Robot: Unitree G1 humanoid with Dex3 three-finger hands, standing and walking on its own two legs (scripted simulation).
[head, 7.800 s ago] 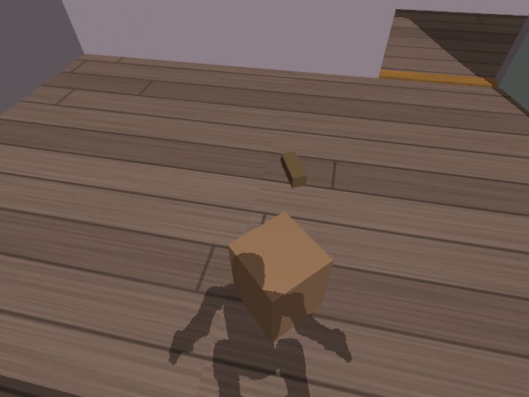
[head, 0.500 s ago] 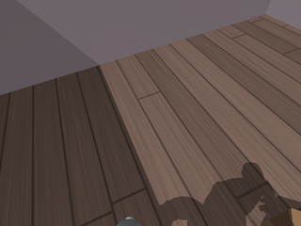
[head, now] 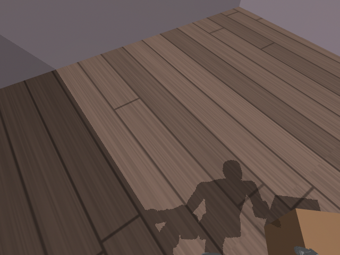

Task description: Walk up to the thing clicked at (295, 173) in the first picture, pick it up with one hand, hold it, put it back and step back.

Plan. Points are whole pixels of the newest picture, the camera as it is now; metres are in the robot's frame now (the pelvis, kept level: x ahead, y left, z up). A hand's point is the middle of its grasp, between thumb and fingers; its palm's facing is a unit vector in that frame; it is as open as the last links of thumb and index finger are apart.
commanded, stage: walk up
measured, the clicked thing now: out of the picture +0.65 -1.23 -0.72
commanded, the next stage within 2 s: stand in 0.92 s
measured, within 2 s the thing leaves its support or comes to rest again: neither
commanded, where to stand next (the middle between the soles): +0.06 -0.01 m, yaw -1 degrees
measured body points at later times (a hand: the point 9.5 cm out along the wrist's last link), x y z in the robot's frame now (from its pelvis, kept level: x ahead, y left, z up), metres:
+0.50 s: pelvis -0.01 -0.02 +0.01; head -0.01 -0.01 +0.46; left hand +0.10 +0.27 -0.12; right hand +0.03 -0.33 -0.11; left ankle +0.00 +0.12 -0.72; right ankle +0.00 -0.13 -0.72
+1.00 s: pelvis +0.00 -0.02 +0.02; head +0.01 -0.03 +0.47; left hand +0.11 +0.28 -0.10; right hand +0.07 -0.33 -0.11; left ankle +0.00 +0.12 -0.72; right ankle +0.00 -0.13 -0.72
